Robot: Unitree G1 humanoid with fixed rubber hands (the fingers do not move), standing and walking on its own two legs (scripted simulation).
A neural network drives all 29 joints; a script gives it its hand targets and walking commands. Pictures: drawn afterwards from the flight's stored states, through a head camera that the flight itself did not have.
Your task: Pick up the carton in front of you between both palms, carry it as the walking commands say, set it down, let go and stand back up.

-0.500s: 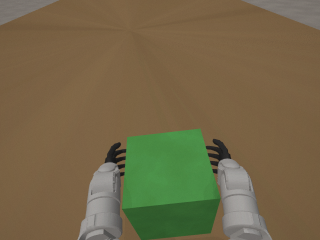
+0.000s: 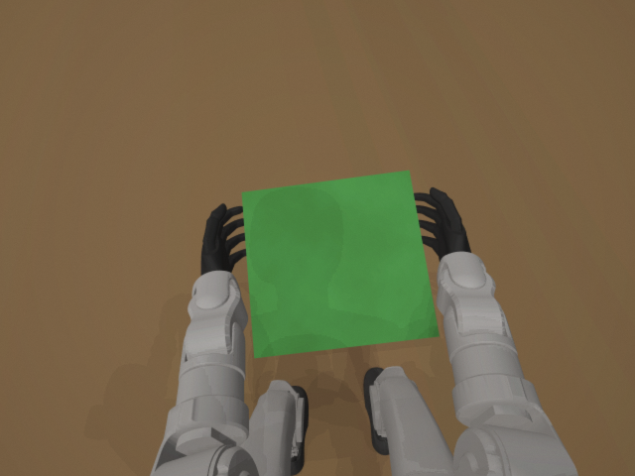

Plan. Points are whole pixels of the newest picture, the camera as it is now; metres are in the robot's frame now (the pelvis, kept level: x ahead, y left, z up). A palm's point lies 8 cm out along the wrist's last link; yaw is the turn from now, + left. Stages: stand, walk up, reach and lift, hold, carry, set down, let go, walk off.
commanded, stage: set down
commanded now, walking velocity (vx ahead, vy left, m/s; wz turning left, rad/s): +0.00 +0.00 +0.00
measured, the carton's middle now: (336, 273) +0.38 -0.01 -0.17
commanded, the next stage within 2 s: none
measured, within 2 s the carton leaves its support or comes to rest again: rests again in 1.68 s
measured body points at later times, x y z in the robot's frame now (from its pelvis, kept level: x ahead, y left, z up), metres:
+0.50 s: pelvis -0.02 +0.00 -0.13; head +0.23 -0.03 +0.24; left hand +0.42 +0.13 -0.22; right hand +0.44 -0.17 -0.23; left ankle +0.05 +0.13 -0.66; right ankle +0.08 -0.11 -0.66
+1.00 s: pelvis -0.04 +0.00 -0.25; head +0.27 -0.06 +0.07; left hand +0.45 +0.11 -0.38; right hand +0.48 -0.19 -0.38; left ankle +0.05 +0.13 -0.66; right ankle +0.08 -0.11 -0.66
